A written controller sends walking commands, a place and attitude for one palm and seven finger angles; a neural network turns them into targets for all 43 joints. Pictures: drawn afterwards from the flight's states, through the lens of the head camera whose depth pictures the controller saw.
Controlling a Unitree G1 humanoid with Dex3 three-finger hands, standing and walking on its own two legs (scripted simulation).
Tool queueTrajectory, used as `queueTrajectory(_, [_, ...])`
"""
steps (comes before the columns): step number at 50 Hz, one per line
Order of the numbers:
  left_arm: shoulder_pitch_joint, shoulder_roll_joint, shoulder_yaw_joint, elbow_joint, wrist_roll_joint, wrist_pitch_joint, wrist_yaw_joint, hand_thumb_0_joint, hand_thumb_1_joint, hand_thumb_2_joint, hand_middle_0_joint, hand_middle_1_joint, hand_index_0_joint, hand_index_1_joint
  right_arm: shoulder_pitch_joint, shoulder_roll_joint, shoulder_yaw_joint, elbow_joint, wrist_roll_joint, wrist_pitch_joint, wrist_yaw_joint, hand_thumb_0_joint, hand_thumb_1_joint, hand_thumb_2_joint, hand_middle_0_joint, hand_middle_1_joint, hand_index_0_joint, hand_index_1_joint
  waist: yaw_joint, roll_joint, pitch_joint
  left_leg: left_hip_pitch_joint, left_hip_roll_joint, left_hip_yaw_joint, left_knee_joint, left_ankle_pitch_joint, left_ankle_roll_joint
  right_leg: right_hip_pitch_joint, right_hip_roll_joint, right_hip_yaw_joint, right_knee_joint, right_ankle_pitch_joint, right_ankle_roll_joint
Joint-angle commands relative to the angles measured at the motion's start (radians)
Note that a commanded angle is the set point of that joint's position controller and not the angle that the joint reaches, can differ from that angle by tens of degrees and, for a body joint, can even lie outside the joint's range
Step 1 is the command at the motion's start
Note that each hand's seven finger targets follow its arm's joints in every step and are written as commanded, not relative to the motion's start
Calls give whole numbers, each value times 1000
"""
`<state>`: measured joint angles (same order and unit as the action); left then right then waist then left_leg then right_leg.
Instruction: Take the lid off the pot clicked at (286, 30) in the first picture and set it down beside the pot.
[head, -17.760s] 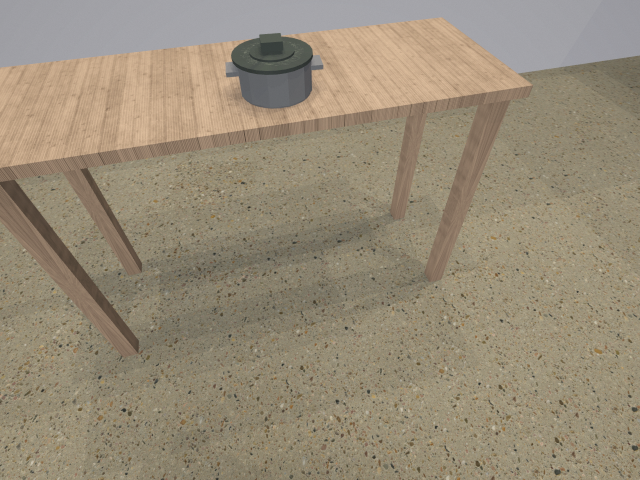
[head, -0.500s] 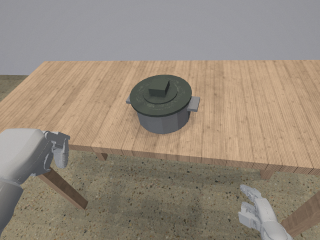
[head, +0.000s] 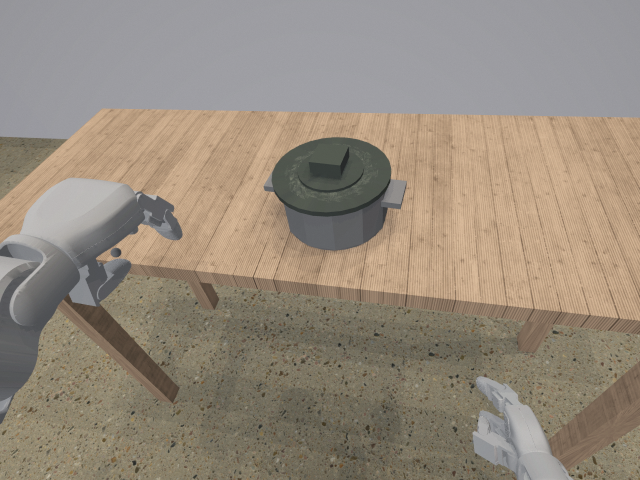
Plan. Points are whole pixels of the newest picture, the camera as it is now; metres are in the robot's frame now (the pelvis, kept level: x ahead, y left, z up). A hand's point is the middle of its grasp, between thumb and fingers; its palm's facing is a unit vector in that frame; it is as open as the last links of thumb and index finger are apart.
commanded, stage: reach forward and open the fingers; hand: left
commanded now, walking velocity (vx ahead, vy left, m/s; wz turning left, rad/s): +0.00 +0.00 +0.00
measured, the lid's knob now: (329, 159) +0.50 +0.05 +0.15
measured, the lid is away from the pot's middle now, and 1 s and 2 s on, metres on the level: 0.00 0.00 0.00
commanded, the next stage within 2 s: move the open hand above the knob in 0.28 s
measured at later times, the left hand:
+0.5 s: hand (148, 216) +0.32 +0.22 +0.21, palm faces -0.09 +0.02 -1.00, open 10.2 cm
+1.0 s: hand (189, 144) +0.39 +0.19 +0.25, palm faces +0.04 -0.03 -1.00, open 10.2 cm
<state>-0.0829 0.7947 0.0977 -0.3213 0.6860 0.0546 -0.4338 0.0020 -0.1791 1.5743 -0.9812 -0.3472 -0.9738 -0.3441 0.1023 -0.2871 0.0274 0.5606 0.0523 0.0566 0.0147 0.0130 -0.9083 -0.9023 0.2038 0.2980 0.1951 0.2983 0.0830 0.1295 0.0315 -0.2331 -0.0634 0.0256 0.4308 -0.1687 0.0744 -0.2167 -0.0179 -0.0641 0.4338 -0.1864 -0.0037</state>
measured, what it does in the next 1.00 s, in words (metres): stands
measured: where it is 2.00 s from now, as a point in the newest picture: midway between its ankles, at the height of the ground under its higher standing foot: outside the picture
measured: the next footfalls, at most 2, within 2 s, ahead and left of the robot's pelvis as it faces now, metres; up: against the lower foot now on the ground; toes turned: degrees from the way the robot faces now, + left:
none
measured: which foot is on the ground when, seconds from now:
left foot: down 0.00-1.00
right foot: down 0.00-1.00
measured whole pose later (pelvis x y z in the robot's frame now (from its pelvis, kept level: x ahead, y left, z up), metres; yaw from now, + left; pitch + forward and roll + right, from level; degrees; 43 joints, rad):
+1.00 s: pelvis +0.02 -0.01 +0.00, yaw +0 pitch +0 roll +0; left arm -0.59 0.66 -0.07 0.00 0.75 0.20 -0.45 0.00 -0.39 1.64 -0.87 -0.08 -0.87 -0.08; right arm 0.09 -0.29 0.03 0.56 0.07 0.09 0.05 0.01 -0.91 -0.90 0.20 0.30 0.19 0.30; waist 0.05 0.13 0.00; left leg -0.24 -0.07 0.03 0.42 -0.18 0.06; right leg -0.25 -0.02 -0.06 0.46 -0.22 -0.02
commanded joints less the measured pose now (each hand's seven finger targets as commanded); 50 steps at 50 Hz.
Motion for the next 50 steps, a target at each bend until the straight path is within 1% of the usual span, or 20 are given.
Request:
queueTrajectory(1, [-313,236,193,-42,-5,17,43,0,-405,1704,-869,-81,-869,-81,-160,-98,-40,-170,12,-60,-4,0,-900,-900,200,300,200,300,3,-44,-225,85,48,-92,-89,21,-34,25,16,24,-65,-34,-15])
queueTrajectory(6, [-358,174,111,-64,3,13,19,0,-398,1677,-863,-81,-863,-81,-177,-98,-39,-190,21,-59,3,0,-900,-900,200,300,200,300,-12,-75,-193,66,49,-86,-102,-45,-30,1,16,21,-66,-69,-9])
queueTrajectory(12, [-564,389,266,-33,56,8,48,0,-393,1657,-859,-81,-859,-81,-144,-112,-38,-176,15,-77,-15,0,-900,-900,200,300,200,300,-9,3,-278,110,44,-103,-73,3,-29,42,22,47,-37,-51,-34])
queueTrajectory(13, [-633,357,224,10,59,13,35,0,-392,1653,-858,-81,-858,-81,-170,-97,-31,-160,10,-69,-14,0,-900,-900,200,300,200,300,-3,13,-305,93,41,-104,-100,2,-31,58,14,41,-45,-53,-33])
queueTrajectory(17, [-427,190,141,141,10,36,11,0,-389,1641,-856,-81,-856,-81,-126,-106,-41,-179,28,-68,0,0,-900,-900,200,300,200,300,-19,-75,-233,97,42,-84,-52,45,-35,7,19,38,-46,-3,-31])
queueTrajectory(21, [-507,42,-45,35,22,38,-21,0,-389,1642,-856,-81,-856,-81,-179,-92,-36,-198,35,-55,13,0,-900,-900,200,300,200,300,-35,-99,-192,71,41,-69,-80,-40,-25,-31,8,23,-61,-56,-14])
queueTrajectory(23, [-609,155,32,-26,48,33,-18,0,-389,1642,-856,-81,-856,-81,-177,-97,-31,-196,27,-55,10,0,-900,-900,200,300,200,300,-33,-89,-290,102,37,-74,-79,0,-19,21,14,31,-58,-32,-21])
queueTrajectory(27, [-828,477,279,30,96,38,31,0,-389,1642,-856,-81,-856,-81,-130,-123,-33,-154,12,-72,-22,0,-900,-900,200,300,200,300,-26,-27,-346,126,28,-81,-37,90,-18,81,16,61,-34,25,-36])
queueTrajectory(28, [-920,415,214,80,101,50,20,0,-389,1642,-856,-81,-856,-81,-159,-92,-21,-152,6,-66,-24,0,-900,-900,200,300,200,300,-16,-25,-394,95,18,-75,-57,122,-19,141,7,66,-37,60,-36])
queueTrajectory(29, [-861,382,206,159,95,62,20,0,-389,1642,-856,-81,-856,-81,-139,-93,-29,-140,10,-66,-25,0,-900,-900,200,300,200,300,-13,-57,-349,90,24,-74,-53,131,-23,120,-2,58,-33,78,-33])
queueTrajectory(32, [-584,113,55,220,36,83,-7,0,-389,1642,-856,-81,-856,-81,-125,-100,-39,-169,27,-57,14,0,-900,-900,200,300,200,300,-24,-62,-321,128,21,-68,-8,219,-34,68,3,48,-15,177,-42])
queueTrajectory(34, [-501,-76,-122,150,21,107,-50,0,-389,1642,-856,-81,-856,-81,-165,-90,-39,-191,37,-27,38,0,-900,-900,200,300,200,300,-28,-139,-283,102,27,-41,-29,170,-30,44,-4,32,-37,159,-26])
queueTrajectory(35, [-478,-102,-154,121,18,109,-53,0,-389,1642,-856,-81,-856,-81,-180,-94,-38,-199,39,-20,43,0,-900,-900,200,300,200,300,-41,-160,-254,83,27,-32,-30,128,-26,15,0,24,-49,126,-17])
queueTrajectory(37, [-506,-21,-95,38,42,104,-36,0,-389,1642,-856,-81,-856,-81,-187,-101,-38,-222,46,-25,45,0,-900,-900,200,300,200,300,-52,-165,-279,113,32,-36,0,134,-20,17,8,41,-28,117,-28])
queueTrajectory(38, [-669,51,-73,-27,68,100,-39,0,-389,1642,-856,-81,-856,-81,-199,-95,-27,-208,34,-11,38,0,-900,-900,200,300,200,300,-47,-162,-322,92,21,-32,-31,120,-14,58,5,37,-43,104,-22])
queueTrajectory(42, [-1047,479,248,-43,124,88,44,0,-389,1642,-856,-81,-856,-81,-145,-112,-24,-150,10,-56,-6,0,-900,-900,200,300,200,300,-27,3,-442,164,20,-79,-15,222,-14,136,11,66,3,183,-43])
queueTrajectory(43, [-1111,400,170,30,137,105,45,0,-389,1642,-856,-81,-856,-81,-153,-72,-10,-148,6,-52,-10,0,-900,-900,200,300,200,300,-21,8,-477,142,16,-78,-44,257,-19,185,17,64,3,197,-43])
queueTrajectory(44, [-1055,315,124,160,129,124,49,0,-389,1642,-856,-81,-856,-81,-136,-72,-17,-127,13,-48,-11,0,-900,-900,200,300,200,300,-28,-40,-400,135,23,-77,-43,243,-28,131,12,47,1,186,-40])
queueTrajectory(47, [-684,6,-36,305,53,147,23,0,-389,1642,-856,-81,-856,-81,-117,-87,-34,-152,30,-28,34,0,-900,-900,200,300,200,300,-26,-100,-323,132,24,-67,-10,268,-39,51,7,38,-5,211,-47])
queueTrajectory(50, [-527,-292,-316,117,33,169,-33,0,-389,1642,-856,-81,-856,-81,-211,-78,-33,-212,50,19,80,0,-900,-900,200,300,200,300,-47,-176,-282,105,28,-28,-27,181,-35,6,6,9,-24,164,-26])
